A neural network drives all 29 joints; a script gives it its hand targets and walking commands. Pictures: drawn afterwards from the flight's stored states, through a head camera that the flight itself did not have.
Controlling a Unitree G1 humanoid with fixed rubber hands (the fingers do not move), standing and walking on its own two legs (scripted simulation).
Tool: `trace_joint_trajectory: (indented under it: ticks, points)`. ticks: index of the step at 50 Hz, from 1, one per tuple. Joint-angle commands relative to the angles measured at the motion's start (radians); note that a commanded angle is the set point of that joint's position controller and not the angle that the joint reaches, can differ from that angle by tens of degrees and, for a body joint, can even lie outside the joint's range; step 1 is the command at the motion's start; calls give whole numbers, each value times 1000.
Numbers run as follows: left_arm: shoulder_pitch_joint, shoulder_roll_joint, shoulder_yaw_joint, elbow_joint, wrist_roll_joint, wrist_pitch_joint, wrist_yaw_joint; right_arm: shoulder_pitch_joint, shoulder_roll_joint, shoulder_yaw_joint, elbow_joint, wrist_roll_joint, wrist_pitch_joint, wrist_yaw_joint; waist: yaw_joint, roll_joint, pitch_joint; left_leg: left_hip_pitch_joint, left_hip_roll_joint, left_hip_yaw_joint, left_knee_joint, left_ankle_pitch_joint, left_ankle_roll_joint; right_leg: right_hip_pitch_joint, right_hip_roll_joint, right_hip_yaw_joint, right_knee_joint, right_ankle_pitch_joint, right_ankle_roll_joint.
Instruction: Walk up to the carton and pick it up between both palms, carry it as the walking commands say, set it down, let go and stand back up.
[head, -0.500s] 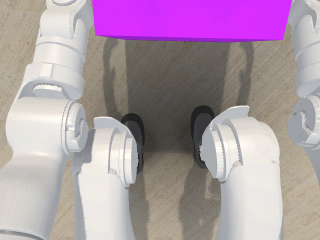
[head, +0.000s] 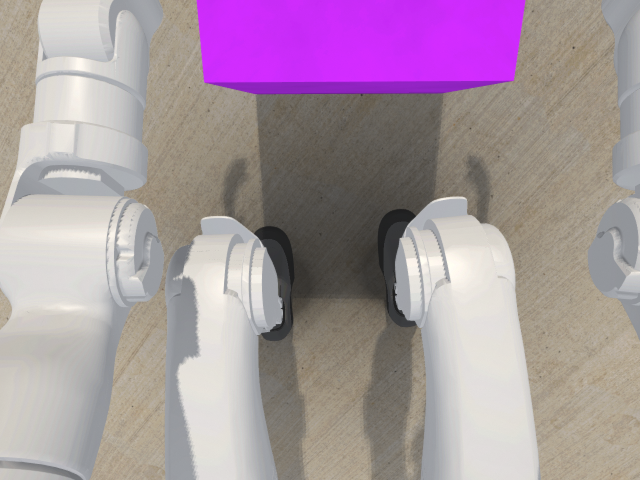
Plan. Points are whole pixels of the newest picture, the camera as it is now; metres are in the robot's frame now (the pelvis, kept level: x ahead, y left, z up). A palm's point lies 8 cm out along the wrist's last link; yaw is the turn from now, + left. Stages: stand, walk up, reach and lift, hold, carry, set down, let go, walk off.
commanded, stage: set down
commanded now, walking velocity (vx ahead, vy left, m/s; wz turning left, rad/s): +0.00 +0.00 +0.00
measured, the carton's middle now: out of the picture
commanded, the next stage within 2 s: let go in 1.06 s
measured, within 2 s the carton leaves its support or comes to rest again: neither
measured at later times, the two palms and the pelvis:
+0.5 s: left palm out of the picture +0.58 +0.14 -0.01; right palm out of the picture +0.54 -0.29 +0.00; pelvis +0.01 +0.00 +0.12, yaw +0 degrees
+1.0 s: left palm out of the picture +0.58 +0.16 +0.14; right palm out of the picture +0.54 -0.29 +0.14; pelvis +0.05 +0.00 +0.25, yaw -1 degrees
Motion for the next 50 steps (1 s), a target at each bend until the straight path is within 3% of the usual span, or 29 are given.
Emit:
trace_joint_trajectory:
  ticks: [1,2,4,5,7,10,11,12,13,14,15,16,17,18,22,28,29,30,34,38,39,40,42,43,44,45,46,49,50]
  points:
    - [-257,179,69,-103,47,-26,-5,-275,-171,-44,-130,-20,-24,5,2,-61,-1710,428,-27,63,-185,239,7,766,10,6,-220,417,28]
    - [-242,157,62,-124,46,-33,-7,-256,-160,-55,-155,-23,-33,9,-19,-54,-1721,428,-28,56,-203,261,5,771,17,-6,-218,466,31]
    - [-236,159,80,-151,63,-36,-7,-220,-169,-61,-156,-18,-32,20,2,-44,-1757,471,-30,56,-234,310,5,791,19,-3,-240,503,33]
    - [-219,129,65,-159,46,-33,-12,-218,-177,-62,-180,-23,-31,25,-19,-53,-1757,474,-30,53,-249,318,1,787,21,-11,-257,499,32]
    - [-200,125,59,-197,43,-28,-22,-186,-161,-58,-203,-19,-27,36,-18,-54,-1787,498,-37,47,-279,334,8,806,24,-13,-281,517,34]
    - [-239,148,63,-212,66,-4,-26,-194,-197,-92,-186,-42,-2,52,-32,-4,-1777,571,-31,49,-332,306,3,749,23,-22,-352,449,31]
    - [-202,145,74,-194,63,4,-29,-176,-188,-69,-172,-34,6,58,-14,-39,-1737,570,-35,45,-367,286,3,755,23,-28,-389,421,33]
    - [-206,134,63,-197,58,12,-32,-184,-209,-89,-196,-36,7,61,-38,-25,-1756,588,-32,44,-379,295,5,758,25,-26,-397,435,35]
    - [-193,125,48,-236,44,17,-32,-177,-208,-89,-231,-30,9,67,-27,-17,-1798,649,-39,40,-415,312,6,782,26,-39,-416,435,36]
    - [-149,65,6,-287,29,28,-23,-103,-228,-115,-211,-51,11,84,-77,10,-1848,752,-41,30,-444,369,-8,757,30,-64,-437,450,23]
    - [-165,87,8,-342,34,31,-19,-110,-251,-139,-267,-53,11,90,-65,45,-1898,828,-44,21,-441,423,-10,718,33,-71,-442,456,23]
    - [-168,74,9,-325,34,44,-12,-106,-280,-146,-229,-72,18,95,-86,36,-1880,841,-43,18,-461,411,-18,704,33,-74,-474,427,19]
    - [-164,100,29,-304,42,53,-14,-108,-261,-143,-224,-56,26,99,-66,34,-1842,856,-41,12,-480,386,-12,692,31,-75,-502,403,20]
    - [-136,89,37,-255,52,66,-14,-93,-275,-149,-203,-71,30,106,-85,26,-1797,847,-36,15,-514,337,-13,697,29,-80,-534,370,20]
    - [-161,123,58,-352,58,58,-11,-127,-277,-130,-286,-49,23,126,-36,-21,-1837,837,-40,15,-572,396,-5,814,28,-58,-572,469,32]
    - [-90,107,89,-311,72,47,-34,-94,-242,-121,-257,-54,14,141,-23,-86,-1839,771,-47,29,-681,425,-6,1022,29,-26,-663,622,43]
    - [-64,97,83,-320,66,48,-40,-78,-250,-130,-272,-62,14,141,-38,-81,-1857,768,-48,33,-705,433,-9,1070,28,-22,-681,650,43]
    - [-47,107,83,-275,73,50,-48,-59,-231,-122,-214,-68,19,143,-32,-88,-1815,739,-43,32,-716,396,-5,1073,27,-15,-700,616,44]
    - [8,104,103,-244,102,34,-70,-15,-174,-102,-196,-70,11,149,1,-81,-1743,762,-48,41,-808,426,-3,1132,23,4,-795,656,55]
    - [41,98,147,-219,139,-1,-99,24,-138,-134,-163,-117,-15,149,-4,-103,-1610,695,-37,49,-912,411,1,1207,5,42,-901,681,56]
    - [47,71,121,-240,128,-5,-105,17,-164,-149,-191,-124,-26,148,-33,-112,-1647,720,-36,30,-947,437,5,1257,6,37,-916,728,57]
    - [44,88,126,-242,130,-9,-104,20,-156,-160,-178,-131,-31,150,-17,-93,-1643,787,-31,20,-978,449,5,1212,1,19,-935,677,55]
    - [62,60,123,-269,152,-10,-102,43,-175,-171,-219,-146,-43,151,-41,-61,-1688,931,-25,24,-1005,503,-12,1205,14,5,-996,675,45]
    - [72,69,129,-216,148,-9,-106,47,-144,-165,-184,-142,-41,155,-32,-62,-1603,936,-20,17,-1025,488,-7,1168,11,6,-1024,651,47]
    - [89,45,129,-240,155,-17,-112,72,-113,-138,-171,-130,-44,161,3,-56,-1577,938,-20,26,-1061,480,-8,1200,6,29,-1061,651,42]
    - [131,31,131,-169,174,-20,-120,84,-116,-159,-136,-152,-52,167,-15,-64,-1479,869,-13,25,-1077,459,-6,1185,-1,40,-1081,650,46]
    - [131,28,148,-170,179,-29,-126,117,-102,-164,-100,-160,-60,173,12,-44,-1429,866,-11,23,-1113,442,-9,1189,-10,40,-1099,634,44]
    - [134,-3,166,-150,208,-53,-132,98,-71,-201,-90,-199,-97,182,-4,-69,-1361,877,-3,-6,-1171,427,-6,1170,-6,28,-1138,616,47]
    - [143,-11,167,-150,230,-54,-131,99,-76,-214,-80,-213,-100,186,-9,-47,-1369,903,-2,-2,-1167,447,-11,1156,-5,33,-1146,629,44]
